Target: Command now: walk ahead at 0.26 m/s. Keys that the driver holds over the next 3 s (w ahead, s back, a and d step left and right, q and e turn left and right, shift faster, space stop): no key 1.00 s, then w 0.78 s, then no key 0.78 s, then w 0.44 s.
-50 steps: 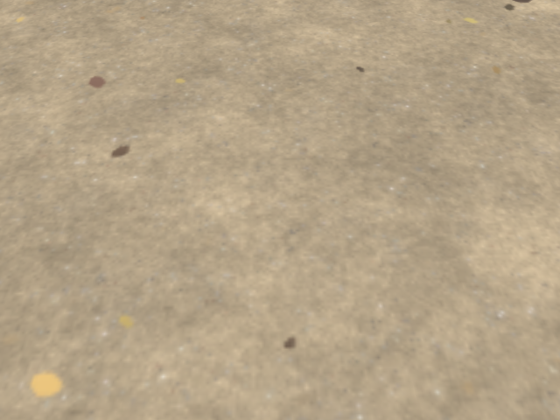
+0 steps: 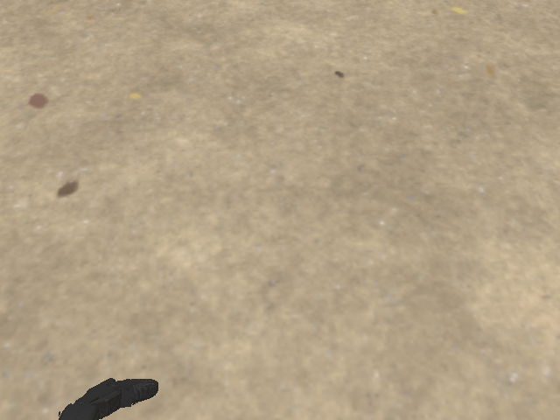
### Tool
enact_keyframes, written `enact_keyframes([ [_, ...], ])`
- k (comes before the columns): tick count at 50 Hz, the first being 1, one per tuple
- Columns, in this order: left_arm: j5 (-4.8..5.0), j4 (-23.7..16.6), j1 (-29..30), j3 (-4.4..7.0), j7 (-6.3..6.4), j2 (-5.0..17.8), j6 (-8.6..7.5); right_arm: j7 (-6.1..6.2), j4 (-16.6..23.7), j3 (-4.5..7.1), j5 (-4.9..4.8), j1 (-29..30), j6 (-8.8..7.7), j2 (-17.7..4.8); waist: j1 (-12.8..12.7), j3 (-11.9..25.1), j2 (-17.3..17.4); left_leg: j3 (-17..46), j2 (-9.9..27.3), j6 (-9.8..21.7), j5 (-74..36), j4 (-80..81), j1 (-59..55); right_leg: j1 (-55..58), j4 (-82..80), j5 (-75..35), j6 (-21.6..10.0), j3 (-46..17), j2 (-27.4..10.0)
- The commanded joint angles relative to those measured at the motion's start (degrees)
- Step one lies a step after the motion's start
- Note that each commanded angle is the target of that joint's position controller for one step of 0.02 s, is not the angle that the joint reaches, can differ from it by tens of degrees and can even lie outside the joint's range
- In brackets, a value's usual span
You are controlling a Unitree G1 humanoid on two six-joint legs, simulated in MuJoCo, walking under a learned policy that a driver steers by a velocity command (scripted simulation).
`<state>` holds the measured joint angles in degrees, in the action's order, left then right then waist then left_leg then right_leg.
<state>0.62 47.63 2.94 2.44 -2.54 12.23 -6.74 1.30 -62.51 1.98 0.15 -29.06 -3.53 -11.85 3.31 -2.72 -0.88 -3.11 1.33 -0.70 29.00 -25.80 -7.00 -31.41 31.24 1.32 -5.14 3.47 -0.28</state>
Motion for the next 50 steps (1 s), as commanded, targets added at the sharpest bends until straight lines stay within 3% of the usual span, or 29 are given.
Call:
enact_keyframes([
  [1,-2.34,5.3,-27.0,3.87,0.42,16.0,0.62,-0.91,2.3,-1.52,-0.40,-11.2,-1.70,1.6,-7.4,31.8,-15.1,8.7,-7.7,-0.6,10.4,-52.3,36.9,59.3,-3.5,-34.5,-19.2,-39.4,-26.9],
  [2,-1.29,4.5,-23.6,3.17,0.32,12.2,1.12,-1.10,1.9,0.17,-1.61,-6.8,-2.48,-4.4,-8.5,28.8,-7.3,14.2,-4.6,0.1,7.7,-56.7,36.9,50.2,-7.3,-28.8,-16.1,-36.2,-22.9],
  [3,-0.41,3.4,-16.1,2.14,0.46,9.4,1.20,-0.83,4.3,0.64,-2.41,0.1,-2.36,-5.7,-6.5,17.8,-5.2,9.7,-1.3,0.3,3.7,-54.8,40.6,40.0,-8.6,-26.5,-13.1,-25.7,-20.4],
  [4,-0.11,2.7,-11.2,1.22,0.40,7.1,0.99,-0.07,5.0,0.82,-1.71,3.7,-1.90,-5.9,-4.7,12.2,0.4,7.7,1.7,0.0,-0.2,-51.2,39.0,30.1,-10.9,-27.2,-11.0,-19.6,-17.7],
  [5,-0.53,2.8,-9.1,0.82,0.29,5.8,0.68,0.64,5.2,1.51,-1.04,4.4,-1.11,-5.9,-3.0,9.4,0.5,7.3,3.4,-0.1,-2.5,-47.9,35.7,22.7,-12.6,-27.3,-10.0,-15.2,-15.6],
  [7,-2.30,4.3,-8.4,0.39,0.12,4.7,0.43,1.12,4.6,1.57,-0.78,1.5,0.70,-3.4,-0.2,8.2,-1.7,6.9,4.6,0.3,-5.4,-42.7,27.6,13.2,-15.6,-26.9,-9.7,-10.1,-12.9],
  [9,-3.02,5.0,-7.6,0.24,0.51,5.4,0.17,1.67,5.0,1.39,-0.54,1.8,1.66,-1.8,1.3,7.5,-3.4,6.2,4.6,-0.2,-7.3,-34.4,25.0,9.2,-16.8,-27.7,-10.1,-6.6,-11.6],
  [11,-2.88,5.3,-7.4,0.40,1.41,6.5,0.64,2.14,6.3,1.38,-0.02,5.4,2.41,-2.5,0.8,8.2,-4.2,5.8,4.8,-0.6,-10.2,-25.0,24.2,9.3,-17.3,-22.1,-9.8,-5.7,-11.1],
  [13,-2.24,5.7,-8.6,0.68,2.22,7.8,1.59,2.09,7.1,1.61,-0.03,8.8,3.21,-3.8,-0.6,8.8,-4.4,5.2,4.5,-0.8,-13.9,-19.1,22.9,9.9,-18.7,-8.0,-9.2,-6.8,-11.2],
  [16,-1.39,6.5,-9.5,0.52,2.95,7.7,2.89,1.88,7.4,2.07,-0.08,11.9,3.82,-5.0,-1.3,5.7,-4.3,4.1,3.4,-0.3,-16.9,-11.5,20.8,8.6,-20.2,14.5,-7.4,-9.3,-10.9],
  [18,-0.64,7.2,-10.4,-0.21,3.20,5.6,3.42,1.72,6.8,2.17,0.73,12.3,3.51,-4.8,-0.8,3.2,-2.4,3.2,2.7,1.0,-19.6,-3.2,17.3,7.4,-18.4,23.2,-4.2,-9.3,-8.6],
  [19,-0.71,8.0,-12.7,-0.61,3.17,4.4,3.50,1.74,6.9,2.19,1.16,12.1,3.28,-5.5,-1.3,2.3,-0.5,5.6,4.9,1.8,-22.9,0.6,15.9,7.3,-16.7,25.3,-1.8,-9.0,-7.0],
  [20,-1.11,8.2,-14.7,-0.49,3.15,4.5,3.43,1.89,7.0,2.48,0.96,12.1,3.04,-8.0,-3.5,1.4,3.6,8.1,7.7,3.0,-27.1,1.6,16.2,7.1,-12.8,24.1,0.3,-6.7,-3.8],
  [21,-1.02,8.5,-17.6,-0.37,3.40,3.7,3.80,1.66,5.7,3.04,0.11,13.7,2.81,-9.6,-6.6,0.8,11.3,8.7,6.7,4.4,-16.9,2.8,22.2,11.1,-12.0,19.5,1.5,-2.2,-0.1],
  [22,-1.32,8.8,-16.3,-0.21,3.74,4.9,4.15,1.24,5.8,2.61,-0.11,14.7,2.40,-6.5,-5.2,0.3,10.1,8.2,5.3,3.7,-11.9,4.7,25.9,15.8,-9.8,15.9,2.3,-1.5,-0.1],
  [23,-1.11,8.7,-15.6,-0.04,3.93,5.3,4.48,1.09,5.6,2.27,0.24,15.3,2.02,-5.2,-5.1,0.9,8.9,7.5,4.8,2.6,-11.6,5.2,26.6,17.5,-9.1,13.9,2.0,-1.7,-0.5],
  [27,-0.96,9.5,-15.1,0.01,3.99,4.9,4.87,1.06,4.5,2.39,-0.18,14.5,1.01,-5.1,-4.0,3.9,4.4,5.6,3.4,1.8,-24.1,1.5,21.0,18.5,-7.9,6.3,1.3,-2.5,-1.7],
  [31,-0.54,10.1,-14.6,0.15,3.89,4.7,5.02,1.19,3.5,2.34,-0.25,13.8,1.29,-5.1,-3.4,5.2,2.6,5.0,3.0,2.2,-29.6,-0.2,18.7,20.0,-6.5,0.8,1.5,-2.4,-1.9],
  [38,-0.40,11.7,-15.4,0.29,4.15,4.7,5.84,1.32,2.4,2.21,-0.30,14.0,2.11,-4.7,-3.4,4.2,1.0,4.1,2.3,2.1,-31.1,-0.8,18.1,21.1,-5.7,-2.5,1.8,-2.6,-2.2],
  [50,-0.45,13.4,-15.3,0.37,4.43,4.6,6.11,1.59,0.8,2.04,-0.20,15.1,3.08,-4.0,-3.4,1.7,1.2,3.4,1.6,1.4,-26.9,0.7,17.7,20.8,-7.3,0.4,2.0,-3.2,-2.5],
])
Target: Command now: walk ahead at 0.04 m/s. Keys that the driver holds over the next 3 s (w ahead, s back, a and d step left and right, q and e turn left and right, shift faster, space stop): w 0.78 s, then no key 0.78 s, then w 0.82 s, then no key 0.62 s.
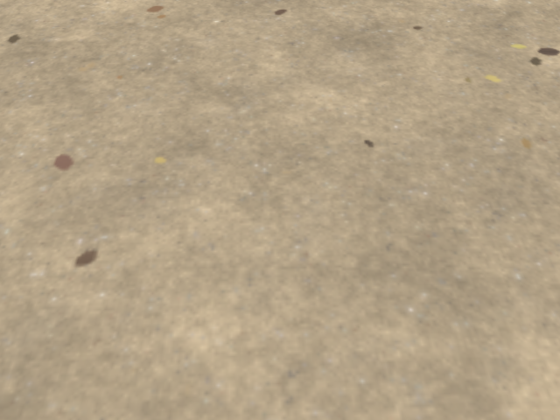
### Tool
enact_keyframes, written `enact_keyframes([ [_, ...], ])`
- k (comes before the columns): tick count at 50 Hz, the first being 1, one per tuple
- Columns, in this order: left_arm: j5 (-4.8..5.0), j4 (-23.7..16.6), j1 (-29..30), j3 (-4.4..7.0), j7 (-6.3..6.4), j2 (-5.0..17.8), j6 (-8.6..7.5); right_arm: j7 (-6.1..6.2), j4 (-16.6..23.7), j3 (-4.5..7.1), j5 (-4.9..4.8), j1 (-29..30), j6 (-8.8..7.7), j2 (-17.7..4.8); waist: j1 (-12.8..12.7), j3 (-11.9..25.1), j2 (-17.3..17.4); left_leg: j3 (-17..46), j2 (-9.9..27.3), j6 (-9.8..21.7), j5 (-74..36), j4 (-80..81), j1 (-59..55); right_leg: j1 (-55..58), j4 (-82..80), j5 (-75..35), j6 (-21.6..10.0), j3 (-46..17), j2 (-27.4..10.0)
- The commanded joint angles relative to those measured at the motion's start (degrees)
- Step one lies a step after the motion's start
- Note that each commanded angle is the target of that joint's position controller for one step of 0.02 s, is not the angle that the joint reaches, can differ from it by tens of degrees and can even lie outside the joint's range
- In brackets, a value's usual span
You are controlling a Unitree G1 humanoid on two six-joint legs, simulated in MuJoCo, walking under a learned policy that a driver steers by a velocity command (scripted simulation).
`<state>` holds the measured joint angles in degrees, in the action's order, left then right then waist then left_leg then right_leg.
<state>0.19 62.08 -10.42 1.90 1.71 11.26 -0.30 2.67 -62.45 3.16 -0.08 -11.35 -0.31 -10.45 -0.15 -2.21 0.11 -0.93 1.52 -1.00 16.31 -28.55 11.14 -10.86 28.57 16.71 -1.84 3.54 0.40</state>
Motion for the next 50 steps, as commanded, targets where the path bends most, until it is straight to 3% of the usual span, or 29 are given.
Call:
enact_keyframes([
  [1,0.00,-0.2,-3.2,0.89,0.20,5.2,-0.26,0.23,0.0,0.75,0.01,-3.7,-0.04,-4.8,0.1,2.4,-0.1,0.2,0.6,1.7,-8.5,3.3,-0.8,0.8,-5.2,-8.5,-1.6,-3.0,-2.8],
  [3,0.99,0.1,-4.4,1.95,0.37,7.8,-0.01,0.31,0.0,1.03,-0.69,-3.4,-0.03,-5.1,-0.7,-0.5,-2.8,-3.2,-2.4,2.7,9.9,-1.9,4.7,-0.9,-7.8,15.7,-4.5,-6.4,-4.3],
  [5,1.53,0.4,-8.6,2.98,0.41,10.9,-0.81,0.10,2.5,0.69,-1.00,0.7,-1.30,-3.8,-2.9,-4.9,-8.6,-4.7,-2.7,3.4,12.9,-12.3,15.4,-0.1,-17.0,33.1,-10.4,-22.0,-15.0],
  [6,1.36,0.4,-9.3,3.48,0.47,12.1,-1.62,-0.30,3.8,0.59,-1.31,3.0,-2.18,-3.6,-3.5,-7.4,-9.9,-2.3,-0.5,4.2,11.6,-18.5,18.7,-1.4,-20.3,33.8,-13.4,-29.6,-20.1],
  [8,0.17,-0.2,-9.4,3.32,0.28,10.9,-3.58,-1.07,5.2,1.22,-1.90,5.1,-3.49,-5.1,-3.6,-7.9,-7.8,2.4,3.4,5.3,15.2,-29.6,28.2,3.1,-21.4,25.8,-15.0,-33.6,-23.7],
  [11,1.34,-2.0,-5.9,3.01,-0.22,9.4,-4.44,-1.86,4.8,1.82,-2.04,4.1,-4.70,-5.8,-1.5,-4.3,-5.1,1.6,5.2,5.5,10.3,-20.1,25.1,4.8,-19.7,13.7,-10.0,-21.7,-18.0],
  [14,1.83,-2.3,-4.6,3.54,-0.59,11.4,-3.66,-2.41,2.7,1.62,-1.65,-0.3,-4.84,-3.4,1.6,-1.9,-5.8,-5.6,0.0,3.8,0.9,-6.9,5.6,-6.2,-16.0,9.4,-8.1,-10.8,-11.9],
  [16,2.08,-2.2,-5.3,3.36,-0.71,10.8,-3.37,-2.37,-0.7,2.43,-1.54,-8.7,-4.26,-4.4,4.6,0.2,-4.3,-8.0,-3.3,3.0,-2.8,-4.2,-7.0,-13.1,-9.8,9.9,-7.2,-8.6,-9.9],
  [17,1.73,-2.7,-3.8,2.67,-0.77,8.8,-3.62,-2.24,-1.8,3.07,-1.52,-13.8,-4.16,-5.7,7.3,1.1,-1.6,-4.7,-1.7,4.2,-1.4,-1.8,-12.6,-16.6,-1.2,5.1,-5.4,-6.1,-8.0],
  [18,0.62,-4.1,-2.2,1.36,-1.10,4.1,-3.93,-1.80,-2.3,4.18,-1.01,-20.5,-4.49,-11.0,9.2,3.0,12.8,15.2,11.9,8.8,6.1,7.7,-17.1,-23.8,22.7,4.9,-1.0,1.0,-3.3],
  [19,1.27,-6.7,-1.7,1.18,-0.85,2.2,-4.95,-2.75,-2.3,3.80,0.01,-23.7,-5.50,-14.2,8.0,4.7,19.9,42.5,21.8,17.1,16.6,19.4,-20.2,-35.7,38.5,15.6,-0.6,-3.0,2.5],
  [20,2.80,-7.4,-0.7,1.56,-1.06,4.5,-5.80,-3.10,-1.5,2.73,0.25,-18.5,-6.52,-12.5,5.4,1.5,12.8,44.1,23.7,17.9,24.2,19.9,-16.5,-41.0,46.9,12.6,-2.3,-8.3,-2.0],
  [21,3.10,-8.0,0.3,1.74,-1.50,6.2,-6.24,-3.50,0.3,1.65,-0.04,-13.4,-7.06,-9.3,3.8,-1.6,8.3,36.8,21.3,15.6,23.6,19.1,-13.6,-43.4,47.9,6.2,-3.9,-8.4,-4.6],
  [22,2.48,-7.3,-0.4,2.04,-1.43,6.8,-6.30,-3.92,1.6,0.92,-0.05,-9.1,-7.12,-8.2,1.9,-2.5,5.2,28.7,18.1,13.3,16.3,19.4,-10.2,-41.3,45.6,0.3,-4.2,-7.6,-6.6],
  [24,1.39,-6.4,-1.1,2.84,-1.26,7.7,-5.70,-3.98,2.6,0.12,0.21,-6.5,-6.83,-6.6,0.0,-2.5,5.1,17.9,13.7,10.4,3.1,20.7,-5.1,-34.4,37.5,-5.8,-3.4,-7.1,-8.8],
  [26,1.11,-6.3,-0.3,2.90,-1.44,6.5,-4.87,-3.27,1.7,-0.10,0.54,-10.7,-6.62,-6.4,0.6,-2.2,5.0,12.0,11.5,10.4,-6.7,21.3,-5.4,-32.7,33.1,-9.6,-2.0,-5.2,-8.3],
  [29,0.71,-8.8,6.4,2.67,-1.62,5.0,-4.40,-2.06,1.6,0.05,0.53,-14.0,-6.30,-7.8,1.7,-2.9,3.2,8.5,11.1,11.1,-15.2,21.9,-7.6,-35.3,23.6,-14.8,-0.2,-4.3,-7.6],
  [32,1.07,-11.0,13.1,2.07,-2.33,4.0,-4.51,-1.48,2.1,0.19,0.29,-15.2,-6.01,-8.3,3.1,-3.8,3.9,5.3,10.3,10.6,-15.8,23.5,-7.4,-32.5,13.1,-20.6,0.3,-2.7,-6.0],
  [38,1.60,-14.5,21.6,1.16,-4.35,4.0,-5.35,-1.28,1.0,0.95,-0.52,-19.1,-5.04,-8.5,4.5,-6.8,4.2,2.8,13.1,10.7,-20.0,21.3,-15.6,-32.1,3.4,-19.5,-1.7,-1.6,-4.5],
  [40,1.48,-15.0,20.7,1.50,-4.92,5.3,-5.85,-1.17,1.3,1.40,-0.38,-17.7,-4.49,-9.4,2.6,-5.5,5.1,1.6,13.4,9.6,-32.2,16.6,-17.9,-27.4,1.0,-15.9,-3.3,-0.5,-2.8],
  [41,1.09,-14.4,17.4,2.23,-4.91,6.8,-6.05,-1.07,1.6,1.69,-0.15,-17.0,-4.16,-10.4,0.7,-2.5,7.0,1.3,13.1,8.7,-45.6,11.8,-18.6,-21.2,1.1,-14.5,-4.0,1.0,-0.4],
  [42,0.82,-12.3,9.5,3.41,-4.74,9.1,-6.24,-1.04,1.9,1.84,-0.08,-15.8,-3.69,-11.0,-3.4,2.6,8.6,0.2,11.6,7.3,-56.7,2.9,-18.1,-11.0,0.6,-15.5,-5.3,2.4,2.1],
  [43,0.56,-9.4,0.1,4.58,-4.35,11.8,-6.25,-1.18,2.6,1.57,-0.05,-14.9,-3.63,-10.7,-7.6,8.5,8.4,-1.1,8.7,4.8,-56.2,-8.7,-12.1,3.4,-0.2,-23.9,-7.1,1.0,0.8],
  [44,-1.19,-7.1,-9.8,5.42,-3.57,16.6,-6.03,-1.34,4.7,0.67,1.06,-14.9,-4.06,-8.5,-9.0,18.3,-0.5,-2.2,3.8,2.2,-30.5,-27.9,3.5,23.9,4.6,-42.4,-11.0,-13.1,-12.4],
  [45,-1.59,-6.4,-10.7,4.91,-3.97,17.5,-5.69,-2.17,2.9,-1.58,-0.12,-25.5,-5.07,-0.5,-3.6,30.6,-15.4,4.5,-7.0,-0.5,22.7,-49.0,20.3,40.6,-0.3,-50.2,-22.9,-38.3,-27.4],
  [46,-0.82,-6.8,-9.6,4.00,-3.89,13.5,-5.11,-2.29,2.0,-0.04,-1.50,-21.3,-6.08,-6.2,-5.8,29.8,-7.9,12.5,-4.7,0.4,21.0,-53.7,20.7,33.8,-3.2,-46.9,-19.7,-35.6,-23.4],
  [47,-0.02,-8.0,-2.6,3.04,-3.70,10.6,-5.10,-2.08,4.2,0.48,-2.47,-14.9,-6.17,-7.7,-4.3,19.5,-6.9,8.7,-1.5,0.6,17.8,-52.3,24.6,24.7,-4.1,-47.5,-17.1,-24.7,-21.1],
  [48,0.13,-8.8,2.4,2.27,-3.66,8.7,-5.36,-1.36,5.0,0.58,-1.76,-11.4,-5.88,-8.0,-2.1,13.7,-0.9,6.0,1.7,0.4,13.4,-48.5,23.0,14.3,-6.6,-47.5,-15.0,-19.1,-18.7],
  [50,-1.01,-8.2,5.4,1.46,-3.72,6.4,-5.73,-0.37,5.3,1.46,-0.69,-11.5,-4.10,-7.2,1.5,9.1,-1.2,5.2,4.5,0.5,9.2,-43.0,15.2,0.2,-10.9,-45.7,-13.5,-12.7,-15.3],
])
Over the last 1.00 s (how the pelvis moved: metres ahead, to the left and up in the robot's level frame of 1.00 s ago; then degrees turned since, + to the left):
0.17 0.00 0.03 0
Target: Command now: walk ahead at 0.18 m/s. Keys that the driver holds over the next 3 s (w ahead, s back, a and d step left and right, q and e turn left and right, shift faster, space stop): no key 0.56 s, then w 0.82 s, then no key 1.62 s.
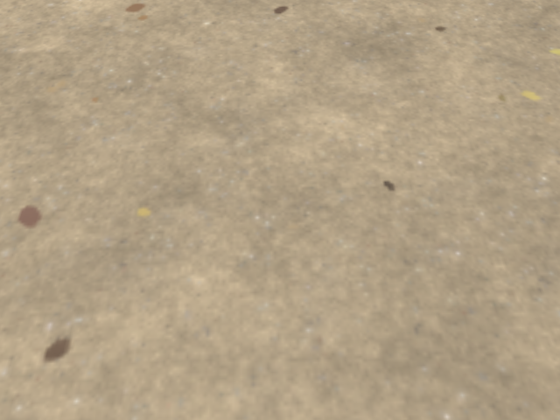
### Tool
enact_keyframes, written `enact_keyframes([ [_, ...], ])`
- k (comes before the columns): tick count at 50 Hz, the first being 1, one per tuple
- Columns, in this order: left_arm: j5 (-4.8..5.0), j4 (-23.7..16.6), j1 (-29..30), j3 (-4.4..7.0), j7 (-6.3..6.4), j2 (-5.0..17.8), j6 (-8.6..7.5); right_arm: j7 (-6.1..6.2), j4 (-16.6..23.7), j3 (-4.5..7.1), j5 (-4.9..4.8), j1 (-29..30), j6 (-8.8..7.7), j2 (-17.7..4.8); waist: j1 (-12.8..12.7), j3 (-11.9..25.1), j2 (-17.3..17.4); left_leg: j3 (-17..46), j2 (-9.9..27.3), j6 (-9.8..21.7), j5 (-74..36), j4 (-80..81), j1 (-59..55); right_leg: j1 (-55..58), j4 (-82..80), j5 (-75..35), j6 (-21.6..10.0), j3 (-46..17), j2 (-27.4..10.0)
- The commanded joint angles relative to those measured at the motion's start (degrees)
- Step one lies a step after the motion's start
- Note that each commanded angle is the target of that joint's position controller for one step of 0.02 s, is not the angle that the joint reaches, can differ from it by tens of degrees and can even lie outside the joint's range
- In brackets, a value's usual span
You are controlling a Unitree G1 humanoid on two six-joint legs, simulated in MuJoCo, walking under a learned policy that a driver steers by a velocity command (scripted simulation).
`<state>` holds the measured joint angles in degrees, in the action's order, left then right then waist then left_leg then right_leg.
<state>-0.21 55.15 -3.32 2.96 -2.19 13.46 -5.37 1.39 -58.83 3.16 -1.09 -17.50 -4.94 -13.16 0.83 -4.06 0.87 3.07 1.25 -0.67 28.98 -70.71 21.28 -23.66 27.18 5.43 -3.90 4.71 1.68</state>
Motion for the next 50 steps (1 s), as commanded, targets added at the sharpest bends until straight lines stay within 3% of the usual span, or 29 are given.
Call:
enact_keyframes([
  [1,-1.28,-0.7,-1.5,0.10,0.20,3.5,-0.71,1.11,1.4,1.32,0.40,-6.7,1.35,-2.6,1.6,10.5,-2.8,1.2,5.1,0.2,-4.6,2.1,1.8,9.2,-10.8,-34.1,-11.6,-12.2,-15.7],
  [3,-1.98,0.1,-0.6,-0.04,0.69,4.3,-0.86,1.57,2.0,1.00,0.58,-6.6,2.37,-0.8,3.3,9.3,-4.8,0.4,5.2,-0.3,-6.7,10.3,-1.0,4.4,-12.1,-36.0,-11.9,-8.3,-14.3],
  [6,-1.78,0.3,-0.3,0.24,1.87,6.4,-0.01,1.94,3.7,0.84,1.08,-1.7,3.38,-2.1,2.7,10.6,-6.2,-0.8,5.0,-1.0,-13.2,23.3,-3.6,4.4,-12.5,-30.5,-10.7,-6.0,-13.0],
  [9,-1.00,1.0,-2.2,0.27,2.53,7.1,1.38,1.65,4.2,1.17,0.80,2.1,4.56,-3.9,1.2,10.0,-6.0,-1.5,4.2,-1.1,-17.5,30.1,-6.0,4.6,-14.3,-10.5,-9.5,-7.8,-13.2],
  [12,0.13,1.5,-2.9,-0.50,2.79,5.1,2.35,1.46,3.9,1.39,1.69,4.0,4.72,-4.2,1.6,6.0,-4.5,-2.9,2.9,0.5,-21.1,41.6,-10.8,2.5,-12.7,10.2,-5.7,-8.8,-10.6],
  [14,-0.44,2.6,-6.8,-1.16,2.78,3.0,2.39,1.58,4.4,1.70,2.43,4.1,4.36,-7.4,-0.3,4.1,0.6,2.4,8.0,2.5,-32.3,46.9,-13.2,1.4,-7.3,15.3,-0.8,-6.9,-6.3],
  [15,-0.48,3.1,-12.2,-0.92,2.85,2.5,2.51,1.62,3.8,2.30,1.53,6.4,4.26,-10.3,-5.2,4.1,8.8,3.3,8.5,4.8,-27.4,46.3,-10.5,2.7,-7.2,14.4,0.7,-3.4,-2.2],
  [16,-0.80,3.3,-10.1,-0.87,3.22,3.4,2.94,1.04,3.4,1.89,1.15,6.9,4.06,-6.6,-3.3,3.9,8.3,2.5,6.4,4.2,-18.5,48.1,-5.6,8.2,-5.9,11.4,1.6,-2.1,-2.0],
  [17,-0.42,3.0,-8.5,-0.53,3.41,4.6,3.38,0.77,3.1,1.49,1.42,7.1,3.76,-4.8,-2.5,3.2,6.6,1.5,5.2,2.9,-16.3,48.7,-4.3,9.3,-5.1,10.0,1.5,-2.3,-2.3],
  [21,-0.18,3.5,-7.9,-0.48,3.69,4.4,4.01,0.69,1.9,1.47,1.27,6.6,2.76,-4.8,-1.8,5.6,3.1,-0.3,3.6,2.0,-27.5,45.7,-8.5,10.5,-3.6,3.2,0.9,-3.1,-3.7],
  [27,0.27,4.5,-7.7,-0.27,3.74,4.2,4.34,0.86,0.5,1.37,1.06,6.2,3.07,-4.9,-1.2,7.0,0.4,-1.1,3.1,2.7,-33.7,43.5,-10.8,12.4,-1.7,-3.0,1.4,-3.0,-4.1],
  [28,0.28,4.8,-7.8,-0.25,3.78,4.2,4.47,0.87,0.3,1.35,1.04,6.2,3.18,-4.9,-1.2,6.9,0.0,-1.2,2.9,2.8,-33.8,43.4,-10.8,12.6,-1.6,-3.4,1.5,-3.0,-4.1],
  [30,0.78,6.1,-9.7,0.02,3.77,4.3,4.82,0.85,-0.9,1.52,0.48,4.8,3.58,-4.8,-1.4,6.8,-0.8,-3.2,0.9,3.4,-19.3,42.2,-10.0,12.2,-1.3,10.3,0.6,-2.1,-3.0],
  [32,1.44,6.0,-10.2,0.52,3.79,5.6,4.78,0.84,-0.5,1.57,-0.03,5.1,3.46,-4.4,-1.7,1.8,-3.3,-4.0,-0.4,4.6,-0.3,40.3,-3.8,8.9,-3.6,28.5,-2.1,-5.7,-5.0],
  [33,1.85,6.1,-11.7,0.69,3.85,6.2,4.22,0.80,0.3,1.37,-0.23,6.3,2.80,-3.8,-2.4,-1.3,-4.9,-4.2,-0.7,4.9,3.1,38.5,1.0,9.2,-6.0,33.8,-4.0,-10.1,-7.8],
  [35,2.26,7.1,-16.1,1.58,3.79,9.4,2.62,0.15,2.3,0.86,-0.42,9.6,0.75,-1.8,-3.7,-4.2,-10.5,-7.0,-1.4,4.9,-2.8,29.3,10.3,14.7,-12.5,36.0,-9.2,-24.4,-17.8],
  [36,2.09,7.3,-16.8,1.83,3.75,10.1,1.79,-0.34,3.3,0.78,-0.34,11.5,-0.07,-1.7,-3.9,-5.3,-11.1,-6.2,-0.4,5.4,-4.0,26.9,13.1,15.8,-13.2,31.8,-11.2,-29.2,-21.4],
  [38,1.57,6.7,-16.2,1.69,3.42,9.1,0.57,-1.30,3.8,0.90,-0.44,11.8,-0.96,-1.9,-3.1,-4.0,-10.1,-4.4,1.6,6.4,-0.7,24.9,15.0,18.7,-11.3,20.1,-11.2,-29.0,-23.0],
  [39,1.91,6.1,-14.8,1.69,3.16,8.9,0.46,-1.68,3.4,0.89,-0.67,10.4,-1.13,-1.9,-1.9,-3.0,-9.2,-4.9,1.9,6.7,-0.9,28.5,12.0,18.0,-10.2,16.7,-9.8,-25.7,-21.9],
  [41,2.58,4.2,-8.7,1.71,2.76,9.2,1.11,-1.77,-0.6,1.86,-1.03,1.3,-1.02,-2.7,3.6,-0.4,-7.1,-8.4,-1.4,6.9,-12.1,41.1,-10.2,5.7,-6.4,13.2,-4.8,-15.0,-15.1],
  [42,2.28,2.9,-6.2,1.55,2.78,8.8,1.02,-1.52,-2.7,3.13,-0.38,-5.1,-0.71,-5.4,6.2,1.4,-3.0,-3.9,0.0,7.5,-14.7,42.9,-20.3,-1.2,2.6,4.7,-1.9,-8.9,-10.5],
  [43,1.71,0.8,-5.0,0.74,2.97,5.4,0.50,-1.30,-4.1,4.92,-0.30,-13.0,-0.80,-11.8,8.0,3.8,13.4,17.6,12.4,13.2,-11.9,52.9,-28.9,-11.8,24.4,6.6,3.2,1.0,-2.4],
  [44,1.52,-0.2,-4.3,0.40,3.14,3.8,-0.29,-2.04,-4.5,3.84,0.46,-16.5,-1.39,-10.6,8.2,6.7,16.9,36.1,20.9,18.5,-15.2,59.1,-33.9,-20.3,38.2,25.9,3.3,-4.7,0.8],
  [45,2.53,0.1,-5.0,0.84,2.67,4.7,-0.84,-1.94,-3.3,2.37,0.78,-11.5,-1.94,-7.0,4.8,3.8,9.4,31.5,21.2,17.3,-16.3,56.8,-32.4,-25.2,45.5,24.6,1.6,-8.9,-3.1],
  [46,3.07,0.7,-6.1,0.81,2.19,4.6,-1.08,-2.14,-1.8,1.68,0.64,-7.3,-2.18,-5.1,2.8,2.5,6.0,24.0,18.7,15.1,-18.5,56.5,-29.9,-25.7,46.4,19.1,0.0,-8.8,-5.4],
  [47,2.86,1.1,-6.0,1.08,2.16,4.6,-1.14,-2.42,-0.8,1.32,0.61,-4.4,-2.20,-5.1,1.5,1.4,3.5,18.4,16.7,13.5,-21.1,57.5,-27.2,-25.4,44.0,14.0,-0.7,-8.1,-7.3],
  [48,2.36,1.2,-5.5,1.61,2.21,5.3,-0.91,-2.53,-0.2,0.81,0.69,-2.9,-2.07,-4.3,0.7,0.5,2.8,13.4,14.9,11.9,-26.0,58.6,-24.6,-23.1,40.0,10.4,-0.8,-7.7,-8.7],
  [50,1.96,1.4,-5.8,1.82,1.87,4.1,-0.04,-2.22,-0.6,0.22,1.20,-4.6,-1.43,-3.2,0.1,0.9,4.4,7.1,12.0,10.5,-32.4,59.9,-22.1,-19.1,35.2,6.7,0.1,-5.7,-8.9],
])
Over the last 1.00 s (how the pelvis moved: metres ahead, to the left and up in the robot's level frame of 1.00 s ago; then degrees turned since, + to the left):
0.37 0.02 -0.01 0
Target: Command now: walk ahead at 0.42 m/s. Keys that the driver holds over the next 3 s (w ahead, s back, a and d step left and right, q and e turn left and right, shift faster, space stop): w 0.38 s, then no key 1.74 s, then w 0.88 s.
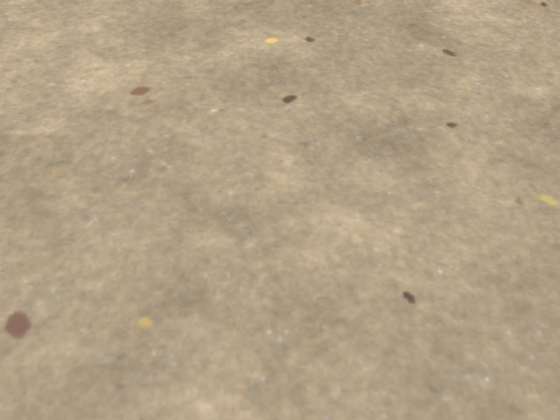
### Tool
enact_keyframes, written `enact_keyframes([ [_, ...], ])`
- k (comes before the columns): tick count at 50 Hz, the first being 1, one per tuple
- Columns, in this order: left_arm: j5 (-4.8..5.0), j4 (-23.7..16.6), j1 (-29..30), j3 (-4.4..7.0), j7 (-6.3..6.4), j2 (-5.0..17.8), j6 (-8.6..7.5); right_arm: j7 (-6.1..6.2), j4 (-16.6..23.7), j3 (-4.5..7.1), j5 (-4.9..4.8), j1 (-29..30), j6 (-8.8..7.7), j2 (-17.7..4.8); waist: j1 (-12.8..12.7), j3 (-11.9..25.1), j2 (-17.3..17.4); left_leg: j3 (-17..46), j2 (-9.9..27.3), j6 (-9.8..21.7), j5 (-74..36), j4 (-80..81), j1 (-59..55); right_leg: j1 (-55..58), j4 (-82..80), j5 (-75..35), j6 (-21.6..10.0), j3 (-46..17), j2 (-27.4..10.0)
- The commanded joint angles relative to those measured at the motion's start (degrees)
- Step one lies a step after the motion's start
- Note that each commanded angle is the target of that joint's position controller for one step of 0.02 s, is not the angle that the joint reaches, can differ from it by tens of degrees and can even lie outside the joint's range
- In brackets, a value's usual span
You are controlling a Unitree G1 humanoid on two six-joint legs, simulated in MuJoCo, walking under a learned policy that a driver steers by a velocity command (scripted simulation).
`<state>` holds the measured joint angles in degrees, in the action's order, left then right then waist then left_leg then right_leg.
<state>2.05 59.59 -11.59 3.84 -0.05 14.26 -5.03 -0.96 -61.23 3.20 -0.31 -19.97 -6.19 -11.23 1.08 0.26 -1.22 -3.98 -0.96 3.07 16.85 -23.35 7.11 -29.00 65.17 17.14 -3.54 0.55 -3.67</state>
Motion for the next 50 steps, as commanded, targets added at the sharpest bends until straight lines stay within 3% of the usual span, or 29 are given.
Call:
enact_keyframes([
  [1,-0.57,-3.3,3.4,0.91,-0.36,2.5,0.02,0.49,1.5,0.21,0.53,-3.4,-0.03,-5.8,-0.1,-3.5,6.1,12.6,13.7,7.0,-22.5,13.1,-7.8,-13.8,-4.9,-6.7,0.4,-0.8,-3.3],
  [6,-0.72,-7.9,15.6,-0.10,-0.77,0.5,0.43,2.03,1.9,0.59,0.59,-4.8,0.31,-8.6,1.8,-6.7,5.7,7.8,12.4,6.8,-21.4,17.0,-3.9,-11.3,-24.3,-17.3,2.2,1.5,-1.0],
  [9,-0.42,-9.5,20.0,-0.47,-1.51,1.0,0.32,2.13,0.9,0.94,0.04,-7.5,0.32,-8.7,2.8,-8.4,6.0,6.6,13.6,7.1,-19.5,18.0,-5.6,-9.8,-30.0,-19.9,1.4,2.2,-0.1],
  [12,-0.26,-11.2,22.3,-0.51,-2.49,2.0,-0.27,2.23,0.3,1.45,-0.43,-7.9,0.78,-8.8,2.0,-8.8,5.9,6.0,15.9,6.6,-23.9,15.5,-11.3,-10.2,-33.5,-17.7,-0.7,1.5,0.0],
  [14,-0.28,-11.1,19.4,0.34,-2.84,4.0,-0.69,2.34,0.8,1.98,-0.40,-6.3,1.20,-10.2,-0.6,-5.6,7.2,5.0,16.6,5.5,-38.0,10.3,-13.8,-3.7,-34.6,-14.2,-2.4,2.9,2.1],
  [15,-0.36,-10.2,14.9,1.23,-2.69,5.8,-0.72,2.36,1.0,2.24,-0.33,-5.5,1.52,-11.0,-3.2,-2.1,8.7,4.3,16.2,4.9,-49.1,4.7,-14.2,3.2,-34.2,-12.7,-3.4,4.4,4.2],
  [16,-0.35,-7.3,5.3,2.63,-2.35,8.0,-0.57,2.31,1.4,2.03,-0.20,-4.4,1.94,-10.5,-7.9,3.2,8.8,2.3,13.8,3.4,-55.2,-6.1,-11.5,15.4,-34.7,-13.0,-4.9,5.6,6.2],
  [17,-0.74,-4.6,-5.5,3.86,-1.83,11.0,-0.30,2.14,2.5,1.41,0.29,-3.6,1.98,-9.5,-12.1,10.1,6.6,1.4,11.4,1.6,-44.6,-21.8,1.1,33.8,-32.5,-12.1,-7.7,-1.8,-0.1],
  [18,-2.06,-3.1,-13.4,4.75,-1.51,15.6,0.01,1.32,3.3,-0.64,-0.08,-10.5,0.93,-2.0,-8.6,20.3,-8.3,1.9,0.6,-2.4,-9.1,-46.5,23.6,54.1,-38.4,3.3,-17.1,-31.3,-16.1],
  [19,-1.77,-3.0,-12.1,3.21,-1.60,11.8,0.04,0.81,2.8,-0.49,-1.17,-8.0,-0.90,-3.4,-9.1,22.5,-9.8,11.7,-1.7,-1.1,14.3,-56.2,30.1,53.5,-48.9,8.7,-17.0,-45.5,-18.4],
  [20,-1.28,-4.0,-5.1,2.26,-1.67,9.2,-0.35,0.77,5.1,0.75,-2.73,-2.2,-1.71,-7.4,-7.7,12.3,-8.6,11.1,1.4,-0.4,12.3,-59.3,35.5,45.0,-49.9,2.1,-14.2,-36.5,-17.0],
  [21,-1.44,-5.7,1.3,1.31,-1.77,6.8,-0.70,1.32,5.8,0.92,-2.59,0.9,-1.90,-8.6,-5.3,6.8,-3.1,9.1,4.7,-0.2,7.4,-57.4,33.3,34.2,-49.9,-10.6,-12.6,-26.6,-15.4],
  [22,-2.09,-6.1,5.0,0.67,-2.14,4.7,-1.14,2.06,5.7,1.50,-1.52,1.7,-1.48,-8.4,-2.8,3.7,0.4,8.0,6.8,-0.6,4.4,-53.9,29.3,24.8,-50.3,-22.1,-11.3,-19.1,-13.2],
  [23,-2.64,-5.7,6.2,0.18,-2.43,3.2,-1.50,2.66,5.3,1.93,-0.84,-0.2,-0.44,-7.7,-0.4,3.1,-0.1,8.1,8.4,-0.6,3.7,-51.0,24.2,18.9,-50.9,-29.5,-10.2,-13.2,-10.9],
  [25,-3.23,-4.3,5.3,-0.14,-2.43,3.1,-1.59,3.21,4.8,1.75,-0.71,-2.8,1.38,-5.0,1.4,2.5,-1.9,7.4,8.6,-1.2,3.6,-46.6,19.4,12.8,-52.2,-37.5,-10.5,-7.9,-9.2],
  [27,-3.62,-3.3,4.4,-0.01,-1.41,5.1,-1.54,3.50,6.2,1.80,-0.15,-0.6,2.12,-4.9,2.2,1.7,-2.5,6.7,8.3,-2.5,0.1,-40.9,20.3,11.2,-52.9,-43.9,-11.3,-4.7,-8.5],
  [29,-3.59,-3.2,4.2,-0.15,-0.33,5.6,-1.03,3.51,7.6,1.62,0.36,3.0,2.53,-5.1,2.1,2.4,-2.3,6.4,8.7,-3.5,-5.8,-31.4,20.6,12.3,-52.5,-45.8,-10.6,-2.0,-7.4],
  [31,-3.23,-3.0,3.3,-0.18,0.26,6.3,-0.38,3.18,8.3,1.04,0.36,6.8,2.77,-4.4,0.7,3.4,-2.7,5.2,7.7,-3.8,-11.7,-22.2,17.7,13.2,-52.1,-44.3,-9.1,0.3,-5.9],
  [34,-2.87,-1.8,0.6,-0.14,0.52,7.3,0.51,2.81,9.2,0.95,-0.11,11.3,3.37,-5.6,-1.3,3.6,-2.8,4.8,6.1,-4.2,-14.4,-14.6,15.6,16.6,-51.4,-38.2,-8.8,-0.8,-6.7],
  [37,-1.98,-1.2,0.6,-0.37,0.68,6.7,1.48,2.50,9.5,1.19,0.34,12.6,3.43,-6.7,-0.7,2.5,-2.7,4.5,4.8,-2.8,-12.6,-7.2,13.0,18.7,-47.0,-31.3,-7.4,-2.8,-7.4],
  [38,-1.43,-1.1,0.6,-0.59,0.79,6.0,1.71,2.43,8.8,1.38,0.77,11.3,3.24,-7.1,0.4,2.7,-2.0,4.0,4.1,-1.9,-16.3,-2.3,9.4,18.5,-44.4,-27.2,-5.7,-2.9,-6.0],
  [39,-1.81,-0.6,-2.2,-0.97,0.84,4.6,1.65,2.62,8.2,2.02,1.25,9.7,3.05,-9.7,0.0,3.7,1.0,6.7,6.6,-0.7,-29.3,0.4,4.1,17.4,-41.1,-22.1,-2.9,-2.3,-3.3],
  [40,-3.16,-0.3,-6.8,-1.22,0.82,3.4,1.30,2.88,8.4,2.50,1.43,9.1,3.12,-13.0,-3.3,6.4,5.6,10.8,11.6,1.7,-43.2,-3.3,-3.3,13.3,-37.3,-11.2,-0.6,-0.4,0.5],
  [41,-3.07,1.0,-11.5,-1.78,1.00,0.4,1.43,2.91,7.5,1.78,1.43,9.9,3.64,-10.6,-5.7,8.4,12.2,14.6,15.1,7.0,-42.1,-4.2,-6.6,8.8,-36.2,1.1,1.8,1.4,2.8],
  [42,-2.64,0.7,-8.4,-1.69,1.43,1.7,2.12,2.44,7.1,1.16,1.03,10.1,3.93,-7.2,-3.9,8.0,11.7,16.2,14.8,7.9,-33.4,-2.5,-3.5,10.4,-36.1,3.2,2.8,1.3,2.7],
  [43,-2.25,0.0,-5.6,-1.45,1.65,3.2,2.99,2.11,7.2,0.96,0.84,12.1,4.11,-6.5,-3.9,6.7,10.2,15.2,12.8,6.4,-25.8,-1.5,-0.3,11.7,-37.5,1.6,2.9,1.0,2.4],
  [46,-2.27,0.7,-4.1,-1.03,1.97,5.2,4.90,1.71,7.9,1.20,0.54,15.5,3.85,-7.9,-3.6,3.8,5.6,9.3,7.6,2.2,-22.4,-3.2,4.4,14.5,-39.8,-2.7,2.0,0.8,1.7],
  [50,-2.13,1.6,-3.9,-1.15,1.80,4.6,4.64,1.99,6.2,1.23,0.22,13.8,3.68,-7.3,-2.6,5.5,2.9,7.4,6.3,2.5,-31.1,-6.6,1.3,16.0,-39.1,-10.1,2.1,0.5,0.8],
])
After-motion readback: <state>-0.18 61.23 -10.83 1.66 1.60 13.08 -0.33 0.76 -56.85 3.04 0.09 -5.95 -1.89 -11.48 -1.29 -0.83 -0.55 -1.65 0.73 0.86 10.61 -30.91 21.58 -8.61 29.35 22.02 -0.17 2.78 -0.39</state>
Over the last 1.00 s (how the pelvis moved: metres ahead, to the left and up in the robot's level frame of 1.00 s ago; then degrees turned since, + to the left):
0.23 0.07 0.01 0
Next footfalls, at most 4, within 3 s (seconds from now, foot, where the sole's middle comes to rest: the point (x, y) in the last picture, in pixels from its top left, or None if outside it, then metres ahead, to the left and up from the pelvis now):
0.34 right None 0.37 -0.15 -0.78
0.78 left None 0.50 0.08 -0.78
2.90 right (327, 287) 0.90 -0.15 -0.78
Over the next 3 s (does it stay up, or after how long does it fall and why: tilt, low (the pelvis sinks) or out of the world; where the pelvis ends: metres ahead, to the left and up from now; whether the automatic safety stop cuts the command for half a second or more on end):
stays up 0.76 -0.06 -0.02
